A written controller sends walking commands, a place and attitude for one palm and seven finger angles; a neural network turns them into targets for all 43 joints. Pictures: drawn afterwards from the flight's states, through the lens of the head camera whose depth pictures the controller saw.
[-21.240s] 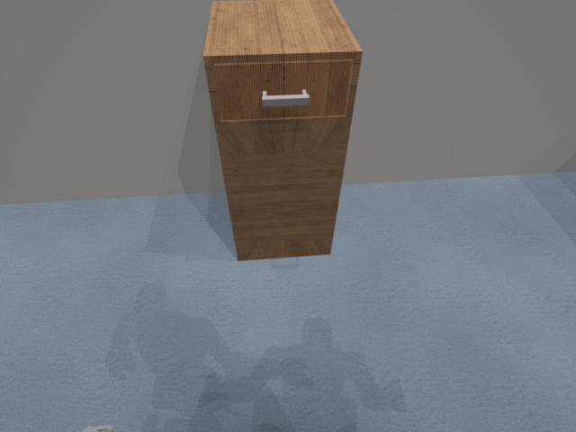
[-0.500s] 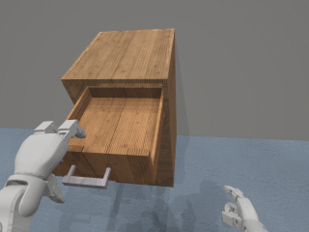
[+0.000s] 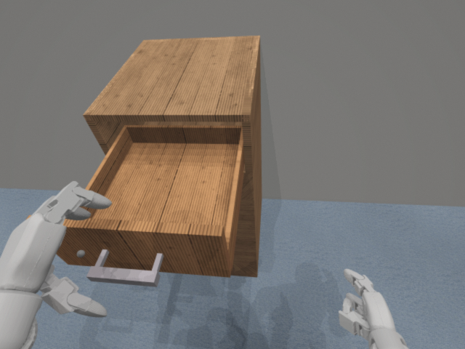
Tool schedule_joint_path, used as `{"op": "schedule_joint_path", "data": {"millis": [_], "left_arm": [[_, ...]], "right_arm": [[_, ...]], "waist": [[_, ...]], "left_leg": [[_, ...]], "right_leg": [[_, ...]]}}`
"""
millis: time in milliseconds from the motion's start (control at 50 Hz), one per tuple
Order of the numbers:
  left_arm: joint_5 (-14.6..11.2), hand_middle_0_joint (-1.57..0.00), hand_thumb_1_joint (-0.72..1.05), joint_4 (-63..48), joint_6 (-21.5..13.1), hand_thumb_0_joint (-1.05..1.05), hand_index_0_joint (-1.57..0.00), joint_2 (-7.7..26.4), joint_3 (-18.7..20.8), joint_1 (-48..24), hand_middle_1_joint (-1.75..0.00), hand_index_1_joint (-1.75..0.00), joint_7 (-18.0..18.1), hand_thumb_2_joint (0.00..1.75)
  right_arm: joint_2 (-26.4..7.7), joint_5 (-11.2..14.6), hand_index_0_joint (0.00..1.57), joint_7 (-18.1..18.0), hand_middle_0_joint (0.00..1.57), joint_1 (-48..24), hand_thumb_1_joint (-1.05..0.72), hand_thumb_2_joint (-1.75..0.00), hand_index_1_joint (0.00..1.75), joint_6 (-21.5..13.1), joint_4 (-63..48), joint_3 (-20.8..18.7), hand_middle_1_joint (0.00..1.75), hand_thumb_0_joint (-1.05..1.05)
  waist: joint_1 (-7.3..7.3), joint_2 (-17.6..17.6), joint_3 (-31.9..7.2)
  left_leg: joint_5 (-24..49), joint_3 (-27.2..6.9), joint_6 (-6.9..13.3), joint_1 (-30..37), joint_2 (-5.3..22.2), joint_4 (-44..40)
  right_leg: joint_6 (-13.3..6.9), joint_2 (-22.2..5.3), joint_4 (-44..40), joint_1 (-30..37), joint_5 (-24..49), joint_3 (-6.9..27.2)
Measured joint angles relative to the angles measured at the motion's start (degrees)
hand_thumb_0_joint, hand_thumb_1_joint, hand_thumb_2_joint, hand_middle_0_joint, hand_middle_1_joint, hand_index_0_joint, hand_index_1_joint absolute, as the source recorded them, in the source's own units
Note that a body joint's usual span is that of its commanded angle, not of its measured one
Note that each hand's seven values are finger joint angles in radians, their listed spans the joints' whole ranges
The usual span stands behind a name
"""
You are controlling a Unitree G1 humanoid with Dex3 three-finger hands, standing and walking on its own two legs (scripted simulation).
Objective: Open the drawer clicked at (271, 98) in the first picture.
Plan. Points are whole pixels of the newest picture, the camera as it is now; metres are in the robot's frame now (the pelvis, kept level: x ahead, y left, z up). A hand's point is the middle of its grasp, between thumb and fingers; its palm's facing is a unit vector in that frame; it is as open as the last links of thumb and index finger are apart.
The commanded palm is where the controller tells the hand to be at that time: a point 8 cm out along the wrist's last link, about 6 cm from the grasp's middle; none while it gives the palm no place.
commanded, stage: draw the hand back to the body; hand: left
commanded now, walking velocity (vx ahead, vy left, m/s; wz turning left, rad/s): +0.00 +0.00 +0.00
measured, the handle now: (127, 266) +0.24 +0.24 +0.00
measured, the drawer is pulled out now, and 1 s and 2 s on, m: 0.30 0.30 0.30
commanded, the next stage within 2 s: step back with the hand held close in 0.92 s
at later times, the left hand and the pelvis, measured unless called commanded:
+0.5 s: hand (83, 231) +0.21 +0.23 +0.17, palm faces +0.36 -0.83 -0.42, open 10.5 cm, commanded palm +0.15 +0.27 +0.19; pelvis +0.02 +0.00 +0.00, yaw -1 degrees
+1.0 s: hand (80, 240) +0.19 +0.22 +0.17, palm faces +0.40 -0.82 -0.41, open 7.5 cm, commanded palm +0.14 +0.27 +0.19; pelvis +0.01 -0.01 +0.00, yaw +0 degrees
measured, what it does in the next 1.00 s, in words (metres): stands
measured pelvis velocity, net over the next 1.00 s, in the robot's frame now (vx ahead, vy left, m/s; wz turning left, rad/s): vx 0.01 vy -0.01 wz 0.00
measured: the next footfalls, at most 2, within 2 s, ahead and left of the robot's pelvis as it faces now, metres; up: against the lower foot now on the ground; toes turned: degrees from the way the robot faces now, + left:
none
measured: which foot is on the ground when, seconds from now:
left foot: down 0.00-1.00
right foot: down 0.00-1.00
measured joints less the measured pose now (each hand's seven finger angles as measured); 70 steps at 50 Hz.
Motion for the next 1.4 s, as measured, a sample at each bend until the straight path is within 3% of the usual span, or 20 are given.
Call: {"op": "schedule_joint_path", "data": {"millis": [20, 40, 80, 140, 220, 400, 860, 1040, 1160, 1260, 1400], "left_arm": [[-5.7, -0.31, -0.47, 0.0, -1.0, -0.01, -0.32, -2.4, 0.6, 0.3, -1.18, -1.19, 0.7, 0.31], [-9.9, -0.31, -0.46, -0.3, -1.7, -0.01, -0.32, -4.4, 0.9, 0.4, -1.18, -1.18, 1.3, 0.32], [-15.0, -0.31, -0.43, -1.0, -3.0, -0.01, -0.32, -7.2, 1.1, 0.3, -1.16, -1.16, 2.6, 0.33], [-18.6, -0.31, -0.36, -1.3, -4.3, -0.01, -0.31, -9.1, 1.7, -0.4, -1.11, -1.12, 3.8, 0.36], [-20.4, -0.30, -0.25, -1.6, -4.9, -0.01, -0.30, -9.0, 2.9, -0.5, -1.04, -1.05, 4.3, 0.41], [-21.4, -0.27, 0.04, -2.0, -4.8, -0.01, -0.27, -7.9, 3.9, 2.3, -0.85, -0.86, 3.7, 0.54], [-21.7, -0.21, 0.79, -0.4, -3.8, 0.01, -0.22, -8.6, 4.1, 2.3, -0.36, -0.37, 4.1, 0.86], [-21.8, -0.21, 0.88, 0.0, -3.9, 0.01, -0.22, -8.6, 4.2, 2.3, -0.31, -0.32, 4.1, 0.90], [-21.1, -0.21, 0.89, -2.5, -7.1, 0.01, -0.21, -6.7, 8.1, 2.5, -0.30, -0.31, 3.9, 0.90], [-20.8, -0.21, 0.89, -5.1, -7.4, 0.01, -0.21, -5.8, 8.0, 6.3, -0.30, -0.31, 3.7, 0.90], [-20.8, -0.21, 0.89, -8.4, -7.2, 0.01, -0.22, -3.2, 8.9, 9.5, -0.30, -0.31, 4.3, 0.90]], "right_arm": [[0.7, -0.1, 0.20, -0.5, 0.20, 0.4, -0.90, -0.90, 0.30, -1.4, 0.0, 0.2, 0.30, 0.01], [1.4, -0.2, 0.20, -1.0, 0.20, 1.0, -0.90, -0.90, 0.30, -2.7, 0.0, 0.5, 0.30, 0.01], [2.6, -0.6, 0.20, -1.8, 0.20, 2.4, -0.90, -0.90, 0.30, -4.9, 0.4, 1.0, 0.30, 0.01], [3.5, -1.0, 0.20, -2.1, 0.20, 4.0, -0.90, -0.89, 0.30, -6.7, 1.6, 1.5, 0.30, 0.01], [3.5, -1.2, 0.20, -1.7, 0.20, 5.0, -0.90, -0.89, 0.30, -7.3, 2.9, 1.4, 0.30, 0.01], [1.9, -0.7, 0.20, -1.3, 0.20, 4.6, -0.90, -0.89, 0.30, -6.4, 3.8, -0.8, 0.30, 0.01], [2.5, -0.3, 0.20, -1.5, 0.20, 3.3, -0.90, -0.89, 0.30, -5.6, 3.0, -0.6, 0.30, 0.01], [2.3, -0.3, 0.20, -1.6, 0.20, 3.7, -0.90, -0.89, 0.30, -5.6, 3.3, -0.8, 0.30, 0.01], [1.4, 0.1, 0.20, -1.2, 0.20, 3.2, -0.90, -0.89, 0.30, -3.3, 0.9, -0.8, 0.30, 0.01], [0.8, 0.5, 0.20, -1.3, 0.20, 2.5, -0.90, -0.89, 0.30, -1.3, -0.6, -2.2, 0.30, 0.01], [1.3, 0.8, 0.20, -1.8, 0.20, 3.0, -0.90, -0.90, 0.30, -0.7, -1.6, -3.3, 0.30, 0.01]], "waist": [[-0.38, -0.5, 0.4], [-0.63, -1.1, 0.5], [-0.87, -2.3, 0.4], [-1.27, -3.5, 0.3], [-1.87, -4.0, 0.0], [-2.58, -3.0, -0.3], [-1.56, -2.1, -0.9], [-1.73, -1.9, -0.6], [-3.82, -2.3, -0.5], [-5.29, -3.2, 0.2], [-6.05, -5.5, 0.9]], "left_leg": [[0.1, 0.2, 0.0, 0.7, 0.0, -0.5], [0.1, 0.3, 0.0, 1.3, 0.0, -0.9], [0.2, 0.4, -0.2, 2.5, 0.2, -1.7], [0.1, 0.5, -0.4, 3.8, 0.4, -2.5], [0.1, 0.7, -0.5, 4.8, 0.5, -3.4], [0.1, 1.1, -0.3, 4.5, 0.4, -3.9], [0.8, 0.1, -0.9, 4.5, 0.5, -4.3], [1.0, 0.0, -1.2, 4.4, 0.9, -4.3], [0.8, -0.9, -1.0, -1.5, 1.2, -1.1], [1.4, 0.0, -0.5, -4.4, 0.6, -0.4], [2.1, 0.5, 0.4, -7.5, -0.2, 1.3]], "right_leg": [[0.0, 0.0, -0.2, 0.5, 0.0, 0.2], [0.0, 0.0, -0.6, 1.1, 0.0, 0.3], [-0.1, 0.2, -1.3, 2.2, 0.1, 0.4], [-0.2, 0.4, -2.5, 3.6, 0.2, 0.5], [-0.3, 0.5, -3.5, 4.5, 0.4, 0.7], [-0.1, 0.4, -4.0, 4.1, 0.6, 1.1], [-0.6, 0.6, -3.8, 4.1, 0.5, 0.1], [-0.9, 1.0, -3.8, 4.1, 0.7, -0.1], [-0.9, 1.3, -2.5, -0.6, 1.3, -0.9], [-0.3, 0.6, -0.5, -4.4, 1.5, -0.1], [0.5, -0.4, 2.0, -8.0, 1.9, 0.4]]}}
